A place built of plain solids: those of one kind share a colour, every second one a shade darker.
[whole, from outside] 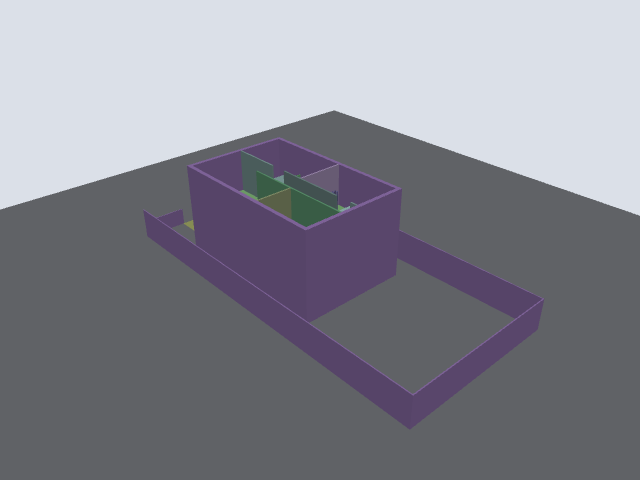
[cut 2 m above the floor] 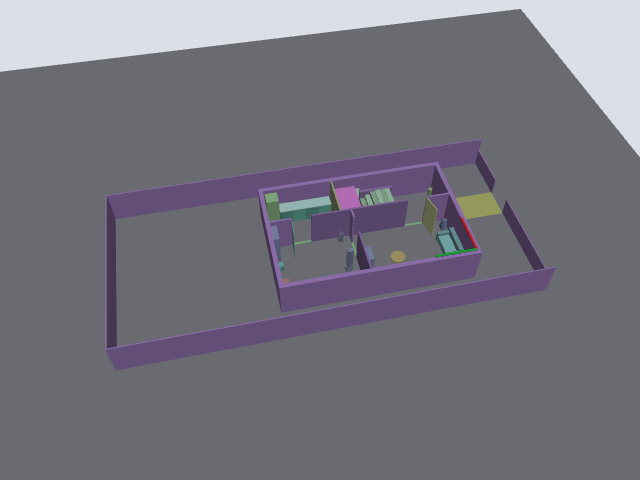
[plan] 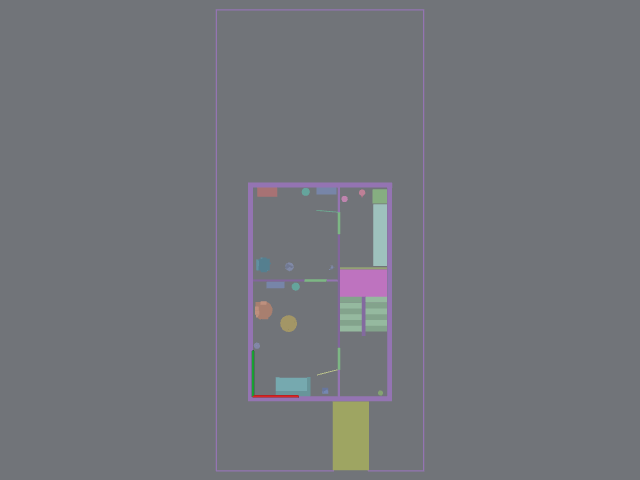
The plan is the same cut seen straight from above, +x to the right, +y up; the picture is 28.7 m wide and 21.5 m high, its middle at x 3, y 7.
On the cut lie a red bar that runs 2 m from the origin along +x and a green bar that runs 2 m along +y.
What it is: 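A detached two-storey house, 6.0 m wide inside and 9.4 m deep; a hall 2.11 m wide with a dog-leg stair of 14 risers of 195 mm on goings of 260 mm; a front room and a back room; upstairs three bedrooms and a bathroom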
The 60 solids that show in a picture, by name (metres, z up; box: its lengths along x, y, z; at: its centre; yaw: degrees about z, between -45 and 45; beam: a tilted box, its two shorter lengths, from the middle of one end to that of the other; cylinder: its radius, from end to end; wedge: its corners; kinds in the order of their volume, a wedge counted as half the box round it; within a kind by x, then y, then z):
{
 "wall_1": {"box": [0.06, 20.72, 1.85], "at": [-1.64, 6.98, 0.88]},
 "wall_2": {"box": [0.23, 9.81, 5.25], "at": [-0.11, 4.68, 2.57]},
 "wall_3": {"box": [5.29, 0.06, 1.05], "at": [0.98, -3.35, 0.47]},
 "wall_4": {"box": [2.3, 0.1, 2.64], "at": [1.15, 5.19, 1.27]},
 "wall_5": {"box": [6.46, 0.23, 5.25], "at": [3.0, -0.11, 2.57]},
 "wall_6": {"box": [6.46, 0.23, 5.25], "at": [3.0, 9.47, 2.57]},
 "wall_7": {"box": [9.34, 0.06, 1.85], "at": [3.0, 17.31, 0.88]},
 "wall_8": {"box": [0.5, 0.1, 2.64], "at": [3.55, 5.19, 1.27]},
 "wall_9": {"box": [0.1, 1.19, 2.64], "at": [3.85, 0.59, 1.27]},
 "wall_10": {"box": [0.1, 5.07, 2.64], "at": [3.85, 4.72, 1.27]},
 "wall_11": {"box": [0.1, 1.11, 2.64], "at": [3.85, 8.8, 1.27]},
 "wall_12": {"box": [0.23, 9.81, 5.25], "at": [6.12, 4.68, 2.57]},
 "wall_13": {"box": [2.53, 0.06, 1.05], "at": [6.41, -3.35, 0.47]},
 "wall_14": {"box": [0.06, 20.72, 1.85], "at": [7.64, 6.98, 0.88]},
 "upper_floor_rooms_1": {"box": [3.91, 9.37, 0.14], "at": [1.95, 4.68, 2.66]},
 "tread_1": {"box": [0.97, 0.26, 2.55], "at": [4.38, 3.03, 1.26]},
 "tread_2": {"box": [0.97, 0.26, 2.36], "at": [4.38, 3.29, 1.16]},
 "tread_3": {"box": [0.97, 0.26, 2.16], "at": [4.38, 3.55, 1.06]},
 "tread_4": {"box": [0.97, 0.26, 1.97], "at": [4.38, 3.81, 0.96]},
 "tread_5": {"box": [0.97, 0.26, 1.77], "at": [4.38, 4.07, 0.87]},
 "tread_6": {"box": [0.97, 0.26, 1.58], "at": [4.38, 4.33, 0.77]},
 "tread_7": {"box": [0.97, 0.26, 0.21], "at": [5.52, 3.03, 0.09]},
 "tread_8": {"box": [0.97, 0.26, 0.41], "at": [5.52, 3.29, 0.18]},
 "tread_9": {"box": [0.97, 0.26, 0.6], "at": [5.52, 3.55, 0.28]},
 "tread_10": {"box": [0.97, 0.26, 0.8], "at": [5.52, 3.81, 0.38]},
 "tread_11": {"box": [0.97, 0.26, 0.99], "at": [5.52, 4.07, 0.48]},
 "tread_12": {"box": [0.97, 0.26, 1.19], "at": [5.52, 4.33, 0.57]},
 "half_landing_1": {"box": [2.11, 1.23, 1.38], "at": [4.95, 5.07, 0.67]},
 "ground_1": {"box": [1.64, 3.09, 0.5], "at": [4.38, -1.77, -0.25]},
 "corridor_wall_1": {"box": [0.1, 2.89, 2.61], "at": [2.76, 1.45, 3.89]},
 "corridor_wall_2": {"box": [0.1, 4.05, 2.61], "at": [2.76, 5.91, 3.89]},
 "landing_wall_1": {"box": [0.1, 6.46, 2.61], "at": [3.85, 6.13, 3.89]},
 "kitchen_unit_1": {"box": [0.6, 0.69, 0.91], "at": [5.71, 6.18, 0.41]},
 "kitchen_unit_2": {"box": [0.6, 0.69, 0.91], "at": [5.71, 6.87, 0.41]},
 "kitchen_unit_3": {"box": [0.6, 0.69, 0.91], "at": [5.71, 7.57, 0.41]},
 "kitchen_unit_4": {"box": [0.6, 0.69, 0.91], "at": [5.71, 8.26, 0.41]},
 "bed_1": {"box": [2.0, 1.42, 0.5], "at": [1.0, 1.43, 2.93]},
 "landing_end_wall_1": {"box": [2.11, 0.1, 5.25], "at": [4.95, 5.73, 2.57]},
 "stair_spine_1": {"box": [0.17, 1.76, 3.78], "at": [4.95, 3.58, 1.84]},
 "shelf_1": {"box": [0.8, 0.3, 1.89], "at": [1.01, 4.99, 0.9]},
 "shelf_2": {"box": [0.9, 0.32, 1.84], "at": [3.3, 9.2, 0.87]},
 "sofa_1": {"box": [0.16, 0.86, 0.65], "at": [1.1, 0.43, 0.28]},
 "sofa_2": {"box": [1.56, 0.24, 0.83], "at": [1.8, 0.12, 0.36]},
 "sofa_3": {"box": [1.24, 0.65, 0.37], "at": [1.8, 0.51, 0.24]},
 "sofa_4": {"box": [0.16, 0.86, 0.65], "at": [2.5, 0.43, 0.28]},
 "fridge_freezer_1": {"box": [0.65, 0.65, 1.85], "at": [5.68, 8.96, 0.88]},
 "bedrooms_wall_1": {"box": [2.71, 0.1, 2.61], "at": [1.35, 5.19, 3.89]},
 "dresser_1": {"box": [0.9, 0.42, 0.92], "at": [0.63, 9.15, 0.41]},
 "slotfit_front_seat_1": {"cylinder": 0.4, "from": [0.48, 3.85, -0.05], "to": [0.48, 3.85, 0.43]},
 "slotfit_seat_1": {"box": [0.47, 0.53, 0.49], "at": [0.51, 5.89, 0.2]},
 "door_leaf_front_room_1": {"box": [0.96, 0.04, 2.05], "at": [3.33, 1.07, 0.97], "yaw": 14.1},
 "door_leaf_kitchen_side_1": {"box": [0.96, 0.04, 2.05], "at": [3.32, 8.29, 0.97], "yaw": -4.8},
 "plant_pot_1": {"cylinder": 0.18, "from": [1.91, 4.91, 0.0], "to": [1.91, 4.91, 0.38]},
 "plant_pot_2": {"cylinder": 0.18, "from": [2.36, 9.16, 0.0], "to": [2.36, 9.16, 0.38]},
 "worktop_1": {"box": [0.62, 2.77, 0.04], "at": [5.7, 7.22, 0.88]},
 "clutter_clutter_back_1": {"cylinder": 0.08, "from": [1.53, 5.8, -0.05], "to": [1.53, 5.8, 1.59]},
 "coffee_table_1": {"cylinder": 0.38, "from": [1.59, 3.25, 0.33], "to": [1.59, 3.25, 0.4]},
 "threshold_1": {"box": [0.99, 0.11, 0.06], "at": [2.8, 5.19, -0.02]},
 "threshold_2": {"box": [0.11, 0.99, 0.07], "at": [3.85, 1.68, -0.01]},
 "threshold_3": {"box": [0.11, 0.99, 0.07], "at": [3.85, 7.75, -0.01]}
}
